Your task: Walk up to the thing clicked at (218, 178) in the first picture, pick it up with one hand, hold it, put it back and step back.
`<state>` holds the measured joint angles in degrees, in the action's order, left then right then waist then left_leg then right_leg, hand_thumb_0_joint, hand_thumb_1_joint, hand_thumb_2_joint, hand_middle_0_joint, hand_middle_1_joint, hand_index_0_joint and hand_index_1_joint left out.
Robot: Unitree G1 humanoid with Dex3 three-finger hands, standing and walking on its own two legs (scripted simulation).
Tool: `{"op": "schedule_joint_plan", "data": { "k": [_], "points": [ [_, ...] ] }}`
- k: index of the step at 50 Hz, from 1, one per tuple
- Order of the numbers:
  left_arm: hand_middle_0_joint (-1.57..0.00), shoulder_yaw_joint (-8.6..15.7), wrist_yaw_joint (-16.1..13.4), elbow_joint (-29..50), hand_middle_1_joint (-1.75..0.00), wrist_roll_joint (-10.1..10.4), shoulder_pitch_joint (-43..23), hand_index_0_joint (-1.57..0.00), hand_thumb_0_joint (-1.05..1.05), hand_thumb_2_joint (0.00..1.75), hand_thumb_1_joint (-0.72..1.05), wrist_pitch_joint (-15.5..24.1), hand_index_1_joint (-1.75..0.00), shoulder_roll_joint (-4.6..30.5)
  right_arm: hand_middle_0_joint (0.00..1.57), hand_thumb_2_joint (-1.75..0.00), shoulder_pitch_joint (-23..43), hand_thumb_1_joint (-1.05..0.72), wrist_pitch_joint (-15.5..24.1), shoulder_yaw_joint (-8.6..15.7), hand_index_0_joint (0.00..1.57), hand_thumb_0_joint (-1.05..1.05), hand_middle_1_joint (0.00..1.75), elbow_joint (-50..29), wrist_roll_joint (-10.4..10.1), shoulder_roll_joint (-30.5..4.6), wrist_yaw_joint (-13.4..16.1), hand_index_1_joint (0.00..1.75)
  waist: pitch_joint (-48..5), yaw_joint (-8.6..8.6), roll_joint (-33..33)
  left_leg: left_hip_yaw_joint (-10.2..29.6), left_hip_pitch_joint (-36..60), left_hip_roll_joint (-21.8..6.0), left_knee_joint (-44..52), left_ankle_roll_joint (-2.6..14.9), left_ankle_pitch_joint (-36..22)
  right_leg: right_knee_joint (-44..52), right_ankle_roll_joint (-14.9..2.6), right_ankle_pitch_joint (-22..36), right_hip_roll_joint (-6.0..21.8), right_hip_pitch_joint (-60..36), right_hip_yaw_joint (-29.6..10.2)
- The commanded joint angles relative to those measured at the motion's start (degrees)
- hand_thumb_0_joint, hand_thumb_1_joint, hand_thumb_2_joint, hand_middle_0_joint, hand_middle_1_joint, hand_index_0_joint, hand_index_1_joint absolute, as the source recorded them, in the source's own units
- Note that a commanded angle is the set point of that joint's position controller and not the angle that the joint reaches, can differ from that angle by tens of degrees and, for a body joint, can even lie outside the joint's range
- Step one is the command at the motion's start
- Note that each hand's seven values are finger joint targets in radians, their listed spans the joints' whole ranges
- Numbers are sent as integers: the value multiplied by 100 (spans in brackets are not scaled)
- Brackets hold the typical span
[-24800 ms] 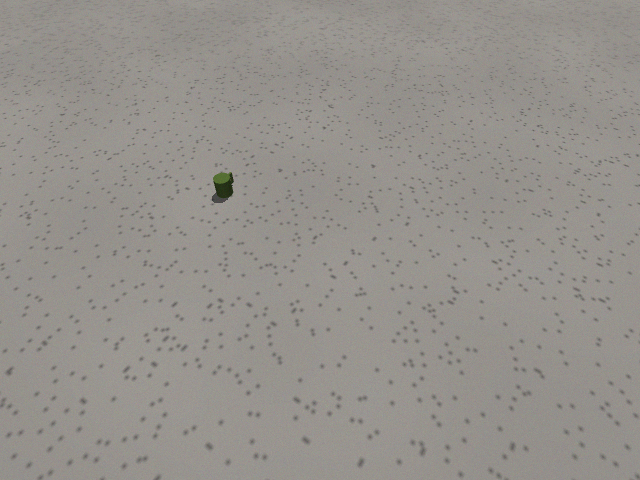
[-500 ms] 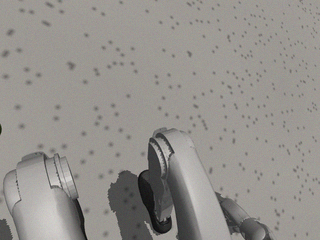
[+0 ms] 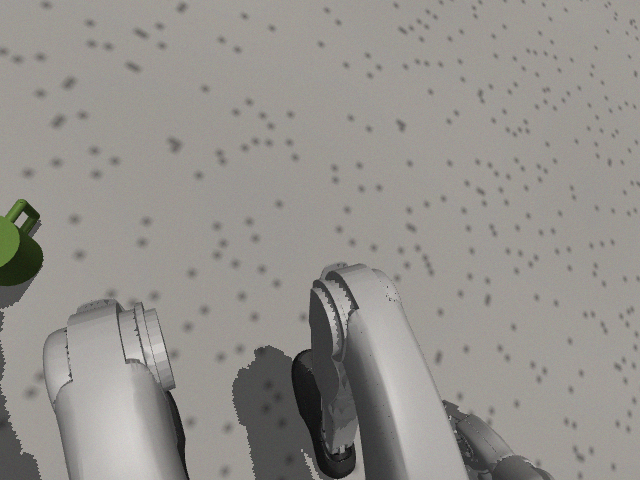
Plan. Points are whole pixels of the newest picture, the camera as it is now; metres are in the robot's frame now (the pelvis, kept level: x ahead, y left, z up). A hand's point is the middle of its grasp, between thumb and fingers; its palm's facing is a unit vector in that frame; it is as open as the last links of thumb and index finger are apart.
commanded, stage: withdraw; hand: left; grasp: from above
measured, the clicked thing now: (6, 240) +0.42 +0.34 -0.25
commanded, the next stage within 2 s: home in 0.70 s
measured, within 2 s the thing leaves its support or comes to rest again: neither
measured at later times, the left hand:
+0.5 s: hand out of the picture +0.38 +0.36 -0.05, palm faces -0.48 -0.12 -0.87, open 14.1 cm
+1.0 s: hand out of the picture +0.39 +0.37 -0.05, palm faces -0.35 -0.11 -0.93, open 13.2 cm
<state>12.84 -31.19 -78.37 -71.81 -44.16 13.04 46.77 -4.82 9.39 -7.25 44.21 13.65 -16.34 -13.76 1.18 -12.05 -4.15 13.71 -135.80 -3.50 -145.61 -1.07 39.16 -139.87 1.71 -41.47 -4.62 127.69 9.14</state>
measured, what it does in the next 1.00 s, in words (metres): rises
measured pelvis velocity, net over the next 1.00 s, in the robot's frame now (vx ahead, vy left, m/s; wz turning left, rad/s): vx -0.01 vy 0.00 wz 0.09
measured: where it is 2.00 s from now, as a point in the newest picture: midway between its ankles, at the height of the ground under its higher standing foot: (254, 458)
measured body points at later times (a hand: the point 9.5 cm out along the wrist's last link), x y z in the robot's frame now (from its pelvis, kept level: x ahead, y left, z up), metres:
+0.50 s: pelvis -0.02 -0.01 +0.08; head +0.18 +0.08 +0.47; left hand +0.40 +0.36 +0.00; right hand +0.11 -0.27 -0.03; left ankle +0.07 +0.14 -0.26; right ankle +0.10 -0.11 -0.26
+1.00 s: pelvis -0.01 +0.00 +0.06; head +0.19 +0.07 +0.46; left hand +0.40 +0.37 +0.00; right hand +0.08 -0.24 -0.06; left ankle +0.07 +0.14 -0.26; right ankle +0.10 -0.11 -0.26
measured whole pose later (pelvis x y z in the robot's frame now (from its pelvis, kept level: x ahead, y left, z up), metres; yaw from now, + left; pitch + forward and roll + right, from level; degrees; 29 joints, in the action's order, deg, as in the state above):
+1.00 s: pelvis -0.01 +0.00 +0.06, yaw +5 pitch +33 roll -8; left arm 6.5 -15.8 -64.5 -64.4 -43.7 8.7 40.2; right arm -9.8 2.0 -1.0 43.3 5.6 -12.6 -7.0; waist -5.5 -7.5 1.9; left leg 7.3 -128.9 -2.9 -130.9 0.3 35.4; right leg -128.5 1.6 -39.8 -2.3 122.0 4.7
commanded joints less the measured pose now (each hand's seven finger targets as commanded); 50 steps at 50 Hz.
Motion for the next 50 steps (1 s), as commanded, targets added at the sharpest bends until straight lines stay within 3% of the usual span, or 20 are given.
{"op": "schedule_joint_plan", "data": {
  "k": [1, 5, 7, 8, 11, 16, 21, 24, 27, 29, 32, 35, 38, 39, 41, 42, 44, 46, 47, 50],
  "points": [
    [-7, -25, 272, 1781, -100, 395, -1233, -7, 0, 97, -52, -352, -99, 1508, 20, -90, -745, -90, -153, 876, 20, 0, 30, -202, -367, -1531, 97, 30, -4616, 518, 3011, -848, 3609, 27, 2017, 107, -1033, 1632, -385, 1491, -91, -1511, 215],
    [-7, -560, 1012, 2297, -100, 671, -1635, -7, 0, 98, -51, -578, -99, 876, 20, -90, -1150, -90, -385, 1099, 20, 0, 30, -187, -622, -1385, 181, 30, -4414, 263, 2123, -909, 3478, 60, 2270, 231, -904, 2232, -334, 1423, -81, -1898, 38],
    [-7, -793, 1368, 2292, -101, 796, -1635, -7, 0, 98, -53, -605, -100, 733, 20, -90, -1234, -90, -465, 1138, 20, 0, 30, -206, -721, -1327, 264, 30, -4281, 202, 1752, -904, 3503, 72, 2362, 275, -919, 2464, -321, 1419, -88, -2102, -28],
    [-7, -765, 1514, 2326, -101, 819, -1674, -7, 0, 98, -52, -600, -100, 827, 20, -90, -1252, -90, -506, 1151, 20, 0, 30, -241, -776, -1324, 313, 30, -4194, 243, 1600, -906, 3433, 92, 2474, 288, -816, 2543, -333, 1277, -66, -2077, -57],
    [-7, -990, 1952, 2000, -101, 930, -1583, -7, 0, 100, -53, -521, -101, 619, 20, -90, -1243, -90, -635, 1104, 20, 0, 30, -381, -863, -1216, 477, 30, -3679, 184, 1033, -980, 2989, 128, 2581, 358, -506, 2874, -331, 890, -69, -2234, -210],
    [-7, -1057, 2197, 1725, -101, 895, -1591, -7, 0, 100, -53, -263, -101, 645, 20, -90, -1187, -90, -736, 912, 20, 0, 30, -501, -929, -1137, 684, 30, -3484, 290, 873, -1044, 3021, 152, 2803, 347, -606, 2985, -349, 939, -32, -2400, -266],
    [-7, -1027, 1967, 1219, -101, 656, -1709, -8, 0, 99, -53, 73, -101, 746, 20, -90, -1081, -90, -787, 738, 20, 0, 30, -522, -878, -1166, 781, 30, -3331, 284, 1116, -1058, 3096, 160, 2862, 301, -607, 2848, -386, 930, -24, -2176, -196],
    [-7, -831, 1630, 1087, -101, 441, -1997, -8, 0, 99, -52, 257, -101, 1025, 20, -90, -1018, -89, -806, 643, 20, 0, 30, -496, -782, -1237, 798, 30, -3494, 294, 1382, -1011, 3266, 167, 2829, 253, -566, 2656, -418, 836, -14, -1945, -98],
    [-7, -788, 1269, 788, -101, 193, -2320, -8, 0, 99, -52, 409, -100, 1153, 20, -90, -970, -89, -807, 573, 20, 0, 30, -452, -661, -1289, 813, 30, -3533, 167, 1620, -955, 3308, 181, 2689, 218, -428, 2471, -421, 700, -11, -1614, -7],
    [-7, -575, 1018, 871, -101, 76, -2690, -8, 0, 97, -50, 519, -100, 1479, 20, -89, -959, -89, -775, 547, 20, 0, 30, -392, -596, -1334, 821, 30, -3846, 187, 2001, -929, 3529, 202, 2630, 170, -478, 2285, -433, 729, 16, -1504, 23],
    [-7, -322, 647, 750, -101, -102, -2847, -8, 0, 98, -51, 528, -100, 1766, 20, -89, -1007, -89, -722, 554, 20, 0, 30, -303, -470, -1388, 829, 30, -4095, 196, 2338, -954, 3715, 213, 2517, 134, -541, 2167, -427, 744, 42, -1451, 47],
    [-7, -259, 452, 719, -101, -171, -2882, -8, 0, 98, -51, 402, -99, 1859, 20, -89, -1081, -89, -623, 614, 20, 0, 30, -228, -388, -1369, 816, 30, -4258, 149, 2590, -989, 3829, 195, 2417, 113, -519, 2120, -442, 688, 60, -1361, -5],
    [-7, -58, 409, 1259, -100, -31, -2809, -8, 0, 97, -52, 181, -99, 1993, 20, -90, -1220, -90, -557, 726, 20, 0, 30, -233, -378, -1359, 802, 30, -4739, 270, 2780, -1049, 3967, 189, 2453, 126, -620, 2194, -436, 778, 104, -1574, -57],
    [-15, -32, 451, 1339, -92, 58, -2620, -16, 0, 89, -44, 96, -91, 1982, 20, -89, -1228, -88, -551, 797, 20, 0, 30, -260, -404, -1364, 800, 30, -4942, 378, 2715, -1058, 4022, 183, 2496, 139, -593, 2275, -441, 730, 87, -1651, -90],
    [-7, -253, 622, 1310, -101, 221, -2336, -8, 0, 97, -51, -100, -99, 1620, 20, -89, -1353, -90, -539, 878, 20, 0, 30, -219, -473, -1328, 790, 30, -4778, 332, 2511, -1115, 3905, 184, 2589, 185, -543, 2468, -403, 807, 100, -1749, -69],
    [-15, -331, 741, 1440, -93, 284, -2335, -16, 0, 89, -43, -154, -91, 1509, 20, -89, -1421, -88, -543, 926, 20, 0, 30, -196, -513, -1339, 783, 30, -4843, 297, 2390, -1101, 3846, 199, 2632, 208, -512, 2494, -397, 824, 97, -1791, -54],
    [-26, -341, 984, 1685, -77, 466, -1979, -23, 0, 96, -27, -301, -75, 1408, 20, -89, -1557, -88, -578, 1043, 20, 0, 30, -214, -632, -1294, 773, 30, -5050, 454, 2186, -1100, 4040, 206, 2759, 227, -706, 2627, -391, 1026, 93, -2080, -91],
    [-24, -229, 1229, 2199, -63, 729, -1610, -21, 0, 89, -16, -422, -65, 1381, 20, -90, -1596, -89, -618, 1161, 20, 0, 30, -289, -772, -1272, 769, 30, -5312, 650, 2112, -1055, 4425, 215, 3002, 226, -949, 2734, -387, 1226, 115, -2356, -125],
    [-23, -355, 1376, 2342, -59, 859, -1390, -21, 0, 86, -12, -499, -61, 1146, 20, -90, -1576, -89, -661, 1172, 20, 0, 30, -334, -840, -1208, 773, 30, -5212, 625, 2006, -1055, 4380, 215, 3093, 237, -1021, 2849, -377, 1285, 108, -2479, -133],
    [-20, -396, 1801, 2974, -45, 1459, -539, -19, 0, 79, 12, -653, -46, 747, 20, -90, -1470, -89, -754, 1275, 20, 0, 30, -543, -1041, -1091, 792, 30, -4934, 723, 1430, -1066, 4215, 219, 3372, 313, -894, 3312, -331, 1201, 90, -2898, -244]
  ]
}}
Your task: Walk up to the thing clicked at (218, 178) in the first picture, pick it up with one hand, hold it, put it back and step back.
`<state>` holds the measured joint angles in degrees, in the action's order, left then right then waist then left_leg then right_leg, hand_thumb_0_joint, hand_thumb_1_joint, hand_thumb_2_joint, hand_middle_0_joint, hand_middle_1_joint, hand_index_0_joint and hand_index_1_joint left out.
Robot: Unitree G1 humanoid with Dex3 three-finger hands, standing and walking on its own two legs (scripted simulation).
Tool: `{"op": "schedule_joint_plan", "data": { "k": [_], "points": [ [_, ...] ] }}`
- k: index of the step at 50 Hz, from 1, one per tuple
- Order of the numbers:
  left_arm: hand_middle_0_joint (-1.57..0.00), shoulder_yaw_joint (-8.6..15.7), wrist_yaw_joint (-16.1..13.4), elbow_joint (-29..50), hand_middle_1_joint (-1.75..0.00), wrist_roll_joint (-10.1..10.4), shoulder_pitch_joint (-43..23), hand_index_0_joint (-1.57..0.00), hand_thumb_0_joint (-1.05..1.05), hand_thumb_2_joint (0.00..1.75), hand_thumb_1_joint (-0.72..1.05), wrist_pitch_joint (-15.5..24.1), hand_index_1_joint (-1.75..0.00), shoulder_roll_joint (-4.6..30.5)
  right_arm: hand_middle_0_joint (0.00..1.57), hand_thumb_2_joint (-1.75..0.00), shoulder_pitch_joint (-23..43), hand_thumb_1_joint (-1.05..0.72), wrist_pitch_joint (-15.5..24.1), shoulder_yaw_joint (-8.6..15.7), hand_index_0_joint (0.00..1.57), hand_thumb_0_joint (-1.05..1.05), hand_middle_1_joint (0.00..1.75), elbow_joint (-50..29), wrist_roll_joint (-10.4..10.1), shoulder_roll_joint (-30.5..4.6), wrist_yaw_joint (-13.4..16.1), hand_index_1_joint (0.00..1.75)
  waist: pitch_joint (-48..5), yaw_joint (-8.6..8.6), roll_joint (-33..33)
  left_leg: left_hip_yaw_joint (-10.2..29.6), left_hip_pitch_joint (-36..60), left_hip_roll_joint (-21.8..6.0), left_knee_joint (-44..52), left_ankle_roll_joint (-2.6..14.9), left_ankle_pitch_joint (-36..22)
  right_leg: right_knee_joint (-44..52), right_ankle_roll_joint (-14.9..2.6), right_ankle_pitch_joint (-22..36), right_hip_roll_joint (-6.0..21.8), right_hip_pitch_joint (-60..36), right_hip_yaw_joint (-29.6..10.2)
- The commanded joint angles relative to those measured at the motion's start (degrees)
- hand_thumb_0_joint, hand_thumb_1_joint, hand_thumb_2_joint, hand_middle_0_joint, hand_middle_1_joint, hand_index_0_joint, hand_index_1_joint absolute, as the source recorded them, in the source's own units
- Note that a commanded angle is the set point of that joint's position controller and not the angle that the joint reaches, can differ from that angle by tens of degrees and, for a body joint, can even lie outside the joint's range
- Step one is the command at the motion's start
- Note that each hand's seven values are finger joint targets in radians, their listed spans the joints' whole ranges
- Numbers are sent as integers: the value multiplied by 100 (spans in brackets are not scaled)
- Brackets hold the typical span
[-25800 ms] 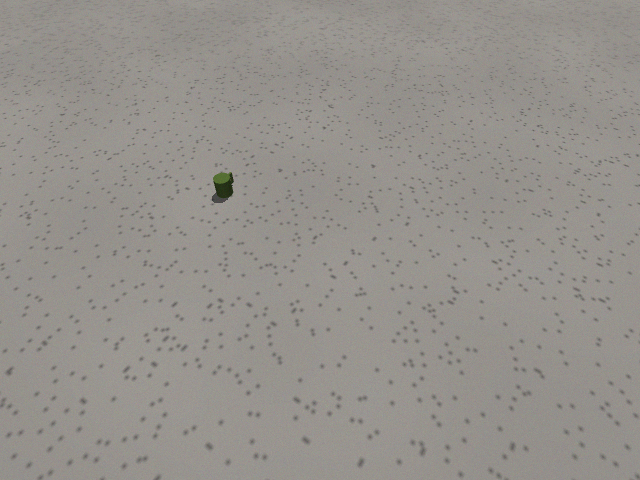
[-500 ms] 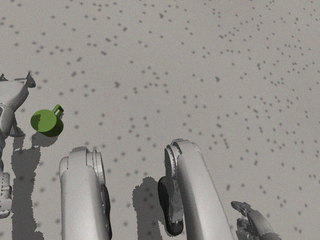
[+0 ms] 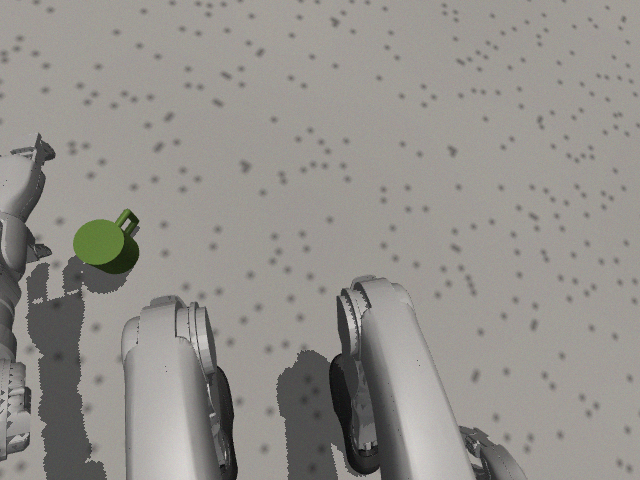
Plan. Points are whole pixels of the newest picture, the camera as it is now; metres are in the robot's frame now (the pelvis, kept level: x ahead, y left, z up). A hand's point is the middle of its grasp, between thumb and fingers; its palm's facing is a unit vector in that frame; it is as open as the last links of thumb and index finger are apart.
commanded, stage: home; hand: left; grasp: from above
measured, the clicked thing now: (114, 239) +0.46 +0.30 -0.32
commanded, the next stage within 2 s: none
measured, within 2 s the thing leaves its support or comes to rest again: neither
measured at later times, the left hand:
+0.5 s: hand out of the picture +0.27 +0.27 +0.09, palm faces -0.15 -0.77 -0.63, open 7.7 cm
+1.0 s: hand out of the picture +0.23 +0.21 +0.30, palm faces +0.21 -0.95 -0.22, open 7.4 cm
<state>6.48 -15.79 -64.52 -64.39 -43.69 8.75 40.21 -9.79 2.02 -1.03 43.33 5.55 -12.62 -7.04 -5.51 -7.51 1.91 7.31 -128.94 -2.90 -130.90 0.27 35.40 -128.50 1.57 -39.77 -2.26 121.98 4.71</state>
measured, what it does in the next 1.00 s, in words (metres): rises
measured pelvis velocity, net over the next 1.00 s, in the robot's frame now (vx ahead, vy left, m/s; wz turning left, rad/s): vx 0.09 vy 0.00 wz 0.16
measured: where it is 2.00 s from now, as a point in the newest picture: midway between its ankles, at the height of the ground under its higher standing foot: (290, 442)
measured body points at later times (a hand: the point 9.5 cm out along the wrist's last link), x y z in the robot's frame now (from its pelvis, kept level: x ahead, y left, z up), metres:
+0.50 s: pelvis +0.02 +0.00 +0.19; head +0.15 +0.04 +0.62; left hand +0.28 +0.31 +0.13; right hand +0.26 -0.23 +0.10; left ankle +0.09 +0.13 -0.33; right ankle +0.10 -0.12 -0.33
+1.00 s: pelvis +0.09 +0.00 +0.34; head +0.12 +0.01 +0.79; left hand +0.22 +0.26 +0.31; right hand +0.27 -0.22 +0.27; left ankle +0.09 +0.13 -0.33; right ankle +0.10 -0.12 -0.33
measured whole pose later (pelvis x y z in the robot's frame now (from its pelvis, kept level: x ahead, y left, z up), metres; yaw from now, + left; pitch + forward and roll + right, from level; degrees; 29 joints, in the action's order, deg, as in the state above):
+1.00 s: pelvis +0.09 +0.00 +0.34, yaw +9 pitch +13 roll -3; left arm 2.2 -3.4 7.8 3.9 27.9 -26.1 12.6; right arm -18.2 10.8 -2.6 29.4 -2.0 -12.4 10.8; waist -10.7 -3.4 3.6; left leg 3.2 -46.4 -2.3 -60.8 -0.8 27.3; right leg -57.2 0.2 -29.4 -0.6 40.6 3.5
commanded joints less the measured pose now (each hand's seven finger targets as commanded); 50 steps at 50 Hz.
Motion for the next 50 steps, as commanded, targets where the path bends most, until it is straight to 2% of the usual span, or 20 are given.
{"op": "schedule_joint_plan", "data": {
  "k": [1, 2, 6, 10, 11, 12, 15, 18, 21, 25, 26, 29, 31, 33, 35, 36, 39, 42, 46, 50],
  "points": [
    [-20, 208, 405, 1893, -41, 924, -370, -19, 0, 79, 20, -273, -42, 1304, 20, -90, -906, -89, -35, 656, 20, 0, 30, -525, -300, -1430, 135, 30, -4221, 293, 693, -388, 3526, 161, 2078, 184, -400, 2298, -327, 902, -154, -2403, 190],
    [-20, 205, 545, 1999, -39, 1132, 51, -19, 0, 80, 28, -345, -39, 1157, 20, -90, -830, -89, -48, 659, 20, 0, 30, -573, -340, -1399, 144, 30, -3961, 339, 609, -409, 3471, 153, 2191, 194, -368, 2421, -318, 890, -146, -2507, 156],
    [-19, 101, 941, 3286, -29, 2008, 778, -19, 0, 82, 60, -537, -30, 627, 20, -90, -534, -90, -57, 688, 20, 0, 30, -828, -507, -1308, 262, 30, -3835, 400, 553, -321, 4050, 115, 2728, 166, -427, 2812, -331, 993, -129, -2849, 89],
    [-20, 259, 1116, 4220, -30, 2646, 1334, -20, 0, 90, 90, -720, -30, 479, 20, -90, -270, -90, -26, 632, 20, 0, 30, -1036, -604, -1229, 379, 30, -3591, 479, 565, -348, 4472, 85, 3251, 172, -312, 3325, -335, 908, -93, -3286, -39],
    [-20, 307, 1134, 4442, -30, 2776, 1475, -20, 0, 90, 90, -767, -30, 456, 20, -90, -225, -90, -9, 631, 20, 0, 30, -1099, -629, -1226, 418, 30, -3615, 538, 644, -351, 4685, 81, 3416, 157, -308, 3433, -338, 900, -86, -3406, -65],
    [-20, 164, 1165, 4534, -30, 2895, 1751, -20, 0, 90, 90, -822, -30, 212, 20, -90, -142, -90, 15, 618, 20, 0, 30, -1124, -644, -1196, 451, 30, -3508, 499, 687, -352, 4825, 74, 3546, 140, -353, 3519, -334, 950, -69, -3487, -72],
    [-20, 203, 1188, 5105, -30, 3323, 2234, -20, 0, 90, 90, -998, -30, -15, 20, -90, 18, -90, 102, 620, 20, 0, 30, -1276, -699, -1198, 572, 30, -3399, 547, 751, -266, 5401, 46, 4078, 100, -192, 3818, -331, 828, -40, -3741, -90],
    [-20, 46, 1241, 5567, -30, 3739, 2852, -20, 0, 89, 89, -1262, -30, -428, 20, -90, 183, -90, 237, 601, 20, 0, 30, -1418, -734, -1186, 715, 30, -3181, 503, 825, -147, 5943, 25, 4592, 57, -3, 4143, -317, 751, -14, -3925, -89],
    [-19, 49, 1237, 5986, -28, 4239, 3409, -19, 0, 83, 78, -1540, -28, -618, 20, -90, 301, -90, 370, 544, 20, 0, 30, -1534, -749, -1127, 842, 30, -2983, 459, 692, -152, 6230, 64, 4954, 61, 46, 4601, -291, 722, 6, -4413, -147],
    [-20, -31, 1228, 6476, -30, 4861, 4083, -20, 0, 90, 90, -1878, -30, -907, 20, -90, 384, -90, 531, 462, 20, 0, 30, -1729, -797, -1037, 996, 30, -2736, 384, 564, -151, 6702, 104, 5470, 64, 57, 5196, -275, 689, 22, -5010, -210],
    [-20, 55, 1196, 6650, -30, 5018, 4200, -20, 0, 90, 90, -1956, -30, -882, 20, -90, 372, -90, 567, 431, 20, 0, 30, -1781, -809, -994, 1034, 30, -2724, 433, 545, -181, 6845, 114, 5578, 67, 32, 5380, -271, 716, 20, -5245, -237],
    [-20, -80, 1180, 6805, -30, 5460, 4685, -20, 0, 90, 90, -2194, -30, -1195, 20, -90, 254, -90, 687, 372, 20, 0, 30, -1798, -806, -894, 1147, 30, -2475, 316, 463, -237, 7246, 121, 5930, 62, -349, 5810, -257, 1004, 36, -5754, -273],
    [-20, 58, 1130, 6978, -30, 5750, 5012, -20, 0, 90, 90, -2306, -30, -1184, 20, -90, 170, -90, 754, 330, 20, 0, 30, -1869, -804, -832, 1232, 30, -2433, 392, 408, -243, 7507, 143, 6174, 61, -637, 6104, -248, 1223, 32, -6189, -262],
    [-20, -62, 1116, 7068, -30, 5925, 5334, -20, 0, 90, 90, -2429, -30, -1401, 20, -90, 60, -90, 820, 269, 20, 0, 30, -1883, -798, -751, 1318, 30, -2242, 341, 325, -287, 7752, 157, 6423, 65, -1000, 6397, -248, 1519, 34, -6608, -264],
    [-20, -25, 1111, 7226, -30, 6117, 5641, -20, 0, 90, 90, -2579, -30, -1516, 20, -90, -21, -90, 880, 223, 20, 0, 30, -1929, -795, -721, 1424, 30, -2138, 408, 399, -334, 8100, 176, 6682, 52, -1223, 6682, -254, 1690, 39, -6919, -265],
    [-20, -53, 1107, 7295, -30, 6199, 5732, -20, 0, 90, 90, -2649, -30, -1614, 20, -90, -78, -90, 906, 195, 20, 0, 30, -1966, -796, -695, 1475, 30, -2061, 335, 341, -349, 8236, 184, 6805, 50, -1351, 6843, -251, 1793, 27, -7111, -263],
    [-20, -67, 1105, 7560, -30, 6458, 6209, -20, 0, 90, 90, -2893, -30, -1843, 20, -90, -233, -90, 972, 126, 20, 0, 30, -2024, -770, -650, 1617, 30, -1893, 370, 288, -386, 8668, 201, 7168, 38, -1779, 7234, -231, 2168, 33, -7667, -222],
    [-20, -38, 1112, 7904, -30, 6658, 6591, -20, 0, 90, 90, -3105, -30, -1996, 20, -90, -332, -90, 1041, 89, 20, 0, 30, -2138, -747, -598, 1735, 30, -1560, 418, 331, -413, 8983, 208, 7588, 23, -1872, 7658, -211, 2248, 31, -8052, -165],
    [-20, -73, 1170, 8126, -30, 6818, 7035, -20, 0, 90, 90, -3263, -30, -2184, 20, -90, -369, -90, 1165, 49, 20, 0, 30, -2245, -724, -549, 1849, 30, -1180, 445, 140, -411, 9145, 213, 7890, 41, -1879, 8008, -193, 2245, 30, -8327, -97],
    [-20, -71, 1269, 8335, -30, 6842, 7280, -20, 0, 90, 90, -3316, -30, -2221, 20, -90, -409, -90, 1264, 90, 20, 0, 30, -2336, -684, -591, 1884, 30, -1017, 473, 26, -499, 9342, 250, 8008, 73, -2113, 8225, -159, 2466, 41, -8552, -87]
  ]
}}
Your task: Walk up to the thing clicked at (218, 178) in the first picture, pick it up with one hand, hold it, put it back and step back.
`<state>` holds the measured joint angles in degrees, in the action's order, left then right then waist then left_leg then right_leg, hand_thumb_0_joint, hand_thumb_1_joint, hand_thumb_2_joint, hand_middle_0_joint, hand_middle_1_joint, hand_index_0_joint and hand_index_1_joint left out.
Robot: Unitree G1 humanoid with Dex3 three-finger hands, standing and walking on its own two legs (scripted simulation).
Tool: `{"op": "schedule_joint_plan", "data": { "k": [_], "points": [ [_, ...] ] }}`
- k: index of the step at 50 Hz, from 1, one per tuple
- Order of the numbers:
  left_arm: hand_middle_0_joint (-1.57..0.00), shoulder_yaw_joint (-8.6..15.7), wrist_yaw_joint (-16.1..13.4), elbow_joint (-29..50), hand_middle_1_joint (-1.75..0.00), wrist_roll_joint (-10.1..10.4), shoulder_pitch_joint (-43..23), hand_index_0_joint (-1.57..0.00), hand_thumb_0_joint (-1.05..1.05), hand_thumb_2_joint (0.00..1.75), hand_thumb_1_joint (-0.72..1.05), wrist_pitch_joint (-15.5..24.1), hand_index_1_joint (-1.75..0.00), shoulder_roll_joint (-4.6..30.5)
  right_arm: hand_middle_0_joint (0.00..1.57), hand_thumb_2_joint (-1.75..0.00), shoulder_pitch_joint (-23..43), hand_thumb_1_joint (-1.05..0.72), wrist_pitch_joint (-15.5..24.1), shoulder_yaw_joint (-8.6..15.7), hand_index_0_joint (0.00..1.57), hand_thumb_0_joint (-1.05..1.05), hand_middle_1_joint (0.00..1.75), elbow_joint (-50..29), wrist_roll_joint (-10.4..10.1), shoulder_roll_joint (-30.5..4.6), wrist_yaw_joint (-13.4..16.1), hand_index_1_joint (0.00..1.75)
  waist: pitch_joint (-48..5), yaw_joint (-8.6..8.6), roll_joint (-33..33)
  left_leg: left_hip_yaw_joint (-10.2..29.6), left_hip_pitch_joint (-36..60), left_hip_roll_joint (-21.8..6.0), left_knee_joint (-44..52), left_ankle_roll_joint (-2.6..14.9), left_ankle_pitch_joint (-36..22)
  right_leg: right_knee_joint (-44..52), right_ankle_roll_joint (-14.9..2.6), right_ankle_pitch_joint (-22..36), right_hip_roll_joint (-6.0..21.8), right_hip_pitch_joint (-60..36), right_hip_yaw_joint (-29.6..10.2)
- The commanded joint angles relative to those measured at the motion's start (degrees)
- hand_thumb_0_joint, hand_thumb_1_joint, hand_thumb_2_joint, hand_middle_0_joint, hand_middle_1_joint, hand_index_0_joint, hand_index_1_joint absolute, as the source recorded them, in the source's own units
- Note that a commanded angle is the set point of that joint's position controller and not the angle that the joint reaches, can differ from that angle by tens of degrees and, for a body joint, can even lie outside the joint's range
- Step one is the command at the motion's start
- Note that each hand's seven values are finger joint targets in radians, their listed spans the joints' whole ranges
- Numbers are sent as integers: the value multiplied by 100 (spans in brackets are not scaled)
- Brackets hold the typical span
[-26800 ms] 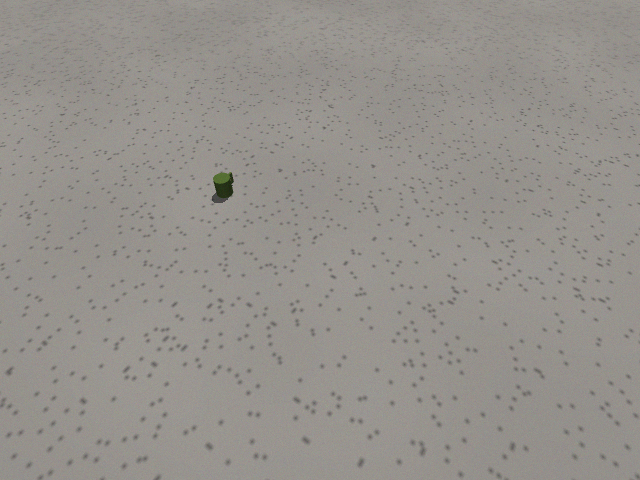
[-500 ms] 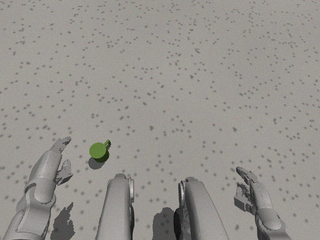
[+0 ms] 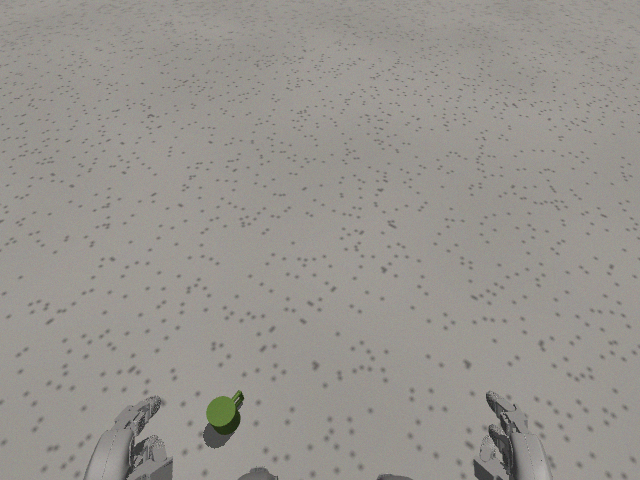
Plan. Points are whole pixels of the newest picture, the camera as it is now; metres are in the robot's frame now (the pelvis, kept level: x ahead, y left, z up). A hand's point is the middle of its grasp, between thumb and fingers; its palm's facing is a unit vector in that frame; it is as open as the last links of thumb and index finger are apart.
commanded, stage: home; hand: left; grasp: from above
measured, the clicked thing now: (228, 410) +0.41 +0.24 -0.66
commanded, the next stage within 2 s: none
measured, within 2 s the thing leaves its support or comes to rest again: neither
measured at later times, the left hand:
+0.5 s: hand (166, 476) +0.16 +0.18 -0.04, palm faces +0.06 -0.98 -0.21, open 7.4 cm
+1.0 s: hand out of the picture +0.16 +0.18 -0.04, palm faces +0.05 -0.98 -0.20, open 7.4 cm
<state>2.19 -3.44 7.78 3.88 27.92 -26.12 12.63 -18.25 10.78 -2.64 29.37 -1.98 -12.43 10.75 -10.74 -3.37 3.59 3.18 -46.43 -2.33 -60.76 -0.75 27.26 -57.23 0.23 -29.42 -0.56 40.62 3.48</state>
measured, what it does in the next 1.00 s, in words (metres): stands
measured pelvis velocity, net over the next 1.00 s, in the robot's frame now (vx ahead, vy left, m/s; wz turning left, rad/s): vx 0.00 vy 0.00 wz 0.00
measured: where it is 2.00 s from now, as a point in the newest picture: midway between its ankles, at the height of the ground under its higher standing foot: outside the picture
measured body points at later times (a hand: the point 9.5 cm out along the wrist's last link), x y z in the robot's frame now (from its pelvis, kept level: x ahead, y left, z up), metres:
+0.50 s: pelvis +0.00 +0.00 +0.01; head +0.02 +0.00 +0.46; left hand +0.16 +0.23 -0.02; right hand +0.17 -0.24 -0.05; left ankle +0.02 +0.12 -0.67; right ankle -0.01 -0.13 -0.67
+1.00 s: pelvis +0.00 +0.00 +0.01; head +0.01 +0.00 +0.46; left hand +0.15 +0.23 -0.02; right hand +0.16 -0.24 -0.05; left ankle +0.02 +0.12 -0.67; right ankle -0.01 -0.13 -0.67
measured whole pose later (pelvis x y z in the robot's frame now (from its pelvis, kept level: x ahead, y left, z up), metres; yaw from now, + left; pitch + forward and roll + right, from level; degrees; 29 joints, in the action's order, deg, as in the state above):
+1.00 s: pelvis +0.00 +0.00 +0.01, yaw +0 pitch +9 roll -3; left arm 1.8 -1.0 6.6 3.0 28.5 -25.6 12.7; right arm -16.9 13.9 -2.0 30.7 -0.5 -12.8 10.5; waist -8.7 -2.1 2.9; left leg 2.6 -40.6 -1.9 -57.7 -0.5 26.2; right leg -54.4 0.5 -28.4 -0.2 35.0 3.0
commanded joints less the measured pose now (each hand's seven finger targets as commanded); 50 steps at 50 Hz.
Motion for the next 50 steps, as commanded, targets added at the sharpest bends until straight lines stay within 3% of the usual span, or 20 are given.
{"op": "schedule_joint_plan", "data": {
  "k": [1, 5, 11, 27, 42, 50],
  "points": [
    [-20, 348, 61, 1116, -30, -10, 149, -20, 0, 90, 90, 167, -30, 546, 20, -90, 428, -90, 407, 272, 20, 0, 30, -934, 82, -617, 104, 30, -482, 45, -135, -101, 1140, 199, 1003, 176, -1362, 1124, -17, 1499, -120, -430, 31],
    [-20, 331, 152, 1029, -30, -61, 46, -20, 0, 90, 90, 193, -30, 561, 20, -90, 445, -90, 472, 311, 20, 0, 30, -931, 119, -677, 97, 30, -168, 36, -266, -148, 1165, 215, 1072, 190, -1209, 1262, 22, 1357, -91, -378, 26],
    [-20, 346, 221, 1041, -30, -93, -93, -20, 0, 90, 90, 261, -30, 596, 20, -90, 527, -90, 565, 323, 20, 0, 30, -874, 154, -713, 71, 30, -157, 68, -286, -197, 1247, 241, 1108, 181, -1022, 1349, 47, 1199, -56, -443, -15],
    [-20, 292, 199, 990, -30, -111, -57, -20, 0, 90, 90, 337, -30, 589, 20, -90, 546, -90, 596, 330, 20, 0, 30, -765, 181, -713, 54, 30, -346, 85, -63, -107, 1489, 191, 1159, 146, -1494, 1189, 1, 1585, -91, -607, 20],
    [-20, 289, 208, 950, -30, -124, -74, -20, 0, 90, 90, 337, -30, 572, 20, -90, 617, -90, 624, 342, 20, 0, 30, -806, 175, -718, 44, 30, -115, 148, -87, -66, 1276, 160, 1359, 128, -793, 1248, -33, 873, -121, -445, 68],
    [-20, 317, 220, 1010, -30, -106, -131, -20, 0, 90, 90, 346, -30, 599, 20, -90, 564, -90, 654, 351, 20, 0, 30, -779, 175, -735, 53, 30, -226, 104, -69, -95, 1363, 159, 1272, 141, -911, 1235, -23, 987, -100, -463, 22]
  ]
}}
